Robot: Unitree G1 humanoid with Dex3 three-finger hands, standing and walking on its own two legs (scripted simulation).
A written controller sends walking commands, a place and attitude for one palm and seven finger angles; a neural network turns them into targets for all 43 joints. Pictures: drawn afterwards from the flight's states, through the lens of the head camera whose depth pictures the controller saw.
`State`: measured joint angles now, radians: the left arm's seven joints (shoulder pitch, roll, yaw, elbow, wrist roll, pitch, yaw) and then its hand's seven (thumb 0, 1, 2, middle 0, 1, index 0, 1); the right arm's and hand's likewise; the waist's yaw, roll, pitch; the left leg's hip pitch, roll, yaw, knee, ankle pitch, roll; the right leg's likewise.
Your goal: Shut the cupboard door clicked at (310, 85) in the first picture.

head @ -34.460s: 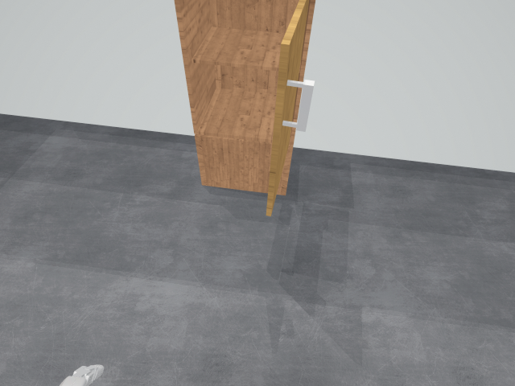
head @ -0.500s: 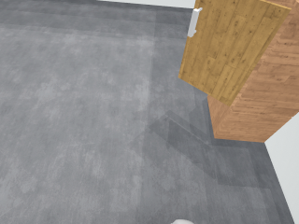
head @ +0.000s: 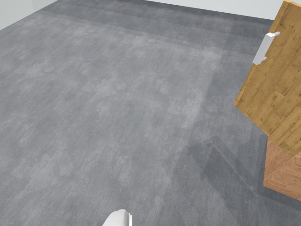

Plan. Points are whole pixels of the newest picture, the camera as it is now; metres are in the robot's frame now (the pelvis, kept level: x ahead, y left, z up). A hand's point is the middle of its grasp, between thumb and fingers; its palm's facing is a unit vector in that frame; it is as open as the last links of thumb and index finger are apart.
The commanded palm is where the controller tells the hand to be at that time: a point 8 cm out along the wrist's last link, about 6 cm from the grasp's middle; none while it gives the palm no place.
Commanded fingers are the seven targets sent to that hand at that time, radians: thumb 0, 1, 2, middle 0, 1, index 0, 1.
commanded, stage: walk to a spot facing it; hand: left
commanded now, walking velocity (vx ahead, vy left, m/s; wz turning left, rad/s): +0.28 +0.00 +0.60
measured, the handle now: (266, 48) +0.78 -0.50 +0.01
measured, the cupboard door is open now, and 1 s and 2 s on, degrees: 53 53 53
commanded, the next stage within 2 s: turn to face it in 0.46 s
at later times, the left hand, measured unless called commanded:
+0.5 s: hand (66, 220) +0.17 +0.28 -0.18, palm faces +0.34 -0.92 -0.20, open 7.3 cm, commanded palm none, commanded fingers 0.00 0.90 0.90 -0.20 -0.30 -0.20 -0.30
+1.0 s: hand (86, 167) +0.34 +0.25 -0.18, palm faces +0.26 -0.94 -0.21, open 7.2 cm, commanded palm none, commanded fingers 0.00 0.90 0.90 -0.20 -0.30 -0.20 -0.30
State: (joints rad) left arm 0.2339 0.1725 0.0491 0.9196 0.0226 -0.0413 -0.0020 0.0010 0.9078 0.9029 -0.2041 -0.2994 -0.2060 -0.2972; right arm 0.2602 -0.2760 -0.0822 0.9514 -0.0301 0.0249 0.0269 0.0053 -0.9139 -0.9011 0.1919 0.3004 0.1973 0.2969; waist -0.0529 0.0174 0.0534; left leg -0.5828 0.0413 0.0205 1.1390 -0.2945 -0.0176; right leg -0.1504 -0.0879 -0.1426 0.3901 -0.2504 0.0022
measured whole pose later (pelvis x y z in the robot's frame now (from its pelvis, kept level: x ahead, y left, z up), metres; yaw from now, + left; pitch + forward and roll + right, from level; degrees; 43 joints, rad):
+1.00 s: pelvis +0.32 +0.06 -0.01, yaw +14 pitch +0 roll +0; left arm 0.19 0.16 0.06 0.94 0.02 0.02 0.02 -0.01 0.93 0.90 -0.21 -0.30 -0.21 -0.30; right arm 0.24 -0.17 -0.03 0.99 -0.01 0.03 -0.02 0.00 -0.91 -0.90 0.20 0.30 0.20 0.30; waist -0.02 0.00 0.10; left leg -0.42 0.02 0.01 1.01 -0.47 -0.03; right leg -0.31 0.04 0.02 0.45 -0.15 -0.04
